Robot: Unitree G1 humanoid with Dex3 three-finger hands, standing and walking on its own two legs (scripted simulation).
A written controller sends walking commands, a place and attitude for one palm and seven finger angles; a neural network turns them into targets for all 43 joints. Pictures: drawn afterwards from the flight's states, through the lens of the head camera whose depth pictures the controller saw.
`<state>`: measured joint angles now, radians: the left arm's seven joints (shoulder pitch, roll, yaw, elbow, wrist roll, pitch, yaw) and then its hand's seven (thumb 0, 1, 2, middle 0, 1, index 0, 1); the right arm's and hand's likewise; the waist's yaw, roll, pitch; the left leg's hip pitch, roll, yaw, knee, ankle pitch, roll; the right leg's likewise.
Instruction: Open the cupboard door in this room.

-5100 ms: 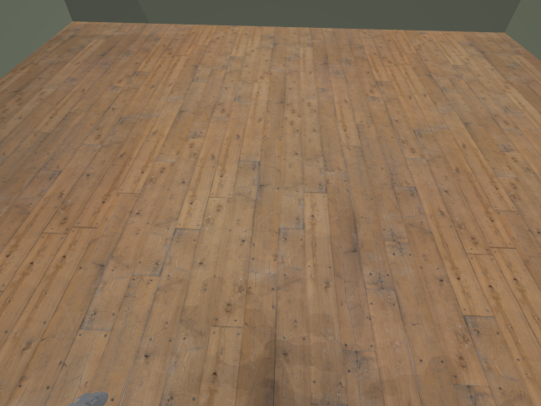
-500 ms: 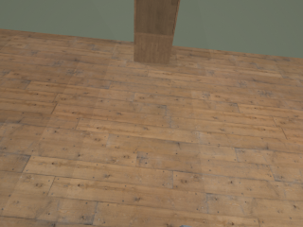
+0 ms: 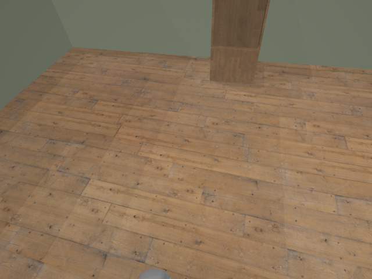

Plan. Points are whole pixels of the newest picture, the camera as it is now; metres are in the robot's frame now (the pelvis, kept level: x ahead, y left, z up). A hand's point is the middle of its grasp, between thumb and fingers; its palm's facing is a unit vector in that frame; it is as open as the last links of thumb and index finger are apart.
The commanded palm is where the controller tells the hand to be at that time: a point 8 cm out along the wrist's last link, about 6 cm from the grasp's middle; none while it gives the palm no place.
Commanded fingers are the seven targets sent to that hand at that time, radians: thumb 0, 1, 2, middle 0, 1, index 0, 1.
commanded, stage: turn or walk to find it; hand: left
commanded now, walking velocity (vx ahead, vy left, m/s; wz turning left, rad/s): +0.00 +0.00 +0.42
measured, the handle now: out of the picture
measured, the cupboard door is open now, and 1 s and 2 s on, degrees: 0 0 0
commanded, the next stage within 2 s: stand and wait in 0.72 s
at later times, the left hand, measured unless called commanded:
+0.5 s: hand out of the picture +0.00 +0.28 -0.17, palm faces +0.23 -0.94 -0.25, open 7.4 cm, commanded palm none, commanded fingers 0.00 0.90 0.90 -0.20 -0.30 -0.20 -0.30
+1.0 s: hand out of the picture -0.06 +0.22 -0.17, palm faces +0.40 -0.89 -0.23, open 7.4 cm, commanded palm none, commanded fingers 0.00 0.90 0.90 -0.20 -0.30 -0.20 -0.30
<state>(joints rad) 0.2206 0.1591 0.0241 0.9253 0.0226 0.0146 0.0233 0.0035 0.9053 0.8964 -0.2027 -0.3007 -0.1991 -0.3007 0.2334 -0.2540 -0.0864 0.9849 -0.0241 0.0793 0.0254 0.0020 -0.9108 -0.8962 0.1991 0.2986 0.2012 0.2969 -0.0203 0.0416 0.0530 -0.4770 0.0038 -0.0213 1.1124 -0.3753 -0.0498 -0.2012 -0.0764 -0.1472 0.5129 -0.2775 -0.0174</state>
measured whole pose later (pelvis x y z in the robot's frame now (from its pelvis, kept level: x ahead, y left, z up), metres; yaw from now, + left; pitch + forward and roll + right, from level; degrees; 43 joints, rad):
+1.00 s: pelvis -0.02 +0.04 +0.00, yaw +23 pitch +0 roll +1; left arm 0.25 0.18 0.02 0.99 0.03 0.01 0.02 0.00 0.90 0.90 -0.20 -0.30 -0.20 -0.30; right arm 0.19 -0.23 -0.05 1.01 -0.01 0.05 0.00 0.00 -0.91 -0.90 0.20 0.30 0.20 0.30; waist 0.02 0.00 0.07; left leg -0.30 0.04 0.02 0.71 -0.38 -0.05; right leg -0.19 -0.08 -0.14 0.53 -0.33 0.01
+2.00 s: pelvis -0.04 +0.03 +0.00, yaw +20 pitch -1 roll +0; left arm 0.18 0.18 0.02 1.05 0.01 0.02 0.02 0.00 0.91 0.90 -0.20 -0.30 -0.20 -0.30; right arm 0.28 -0.16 -0.02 1.10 -0.01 0.02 -0.01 0.00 -0.91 -0.90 0.20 0.30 0.20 0.30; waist -0.01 -0.01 0.02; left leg -0.22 0.02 0.02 0.51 -0.26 -0.02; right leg -0.24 -0.03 -0.05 0.53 -0.27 0.00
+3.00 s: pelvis -0.05 +0.03 +0.00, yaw +11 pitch -1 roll +0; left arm 0.20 0.19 0.01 1.09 0.01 0.01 0.02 0.00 0.91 0.90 -0.20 -0.30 -0.20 -0.30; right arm 0.24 -0.15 0.00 1.12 -0.01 -0.01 -0.02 0.00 -0.92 -0.90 0.20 0.30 0.20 0.30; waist 0.02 -0.03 0.02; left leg -0.14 0.03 0.03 0.44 -0.28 -0.02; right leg -0.21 0.01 -0.02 0.43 -0.20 -0.01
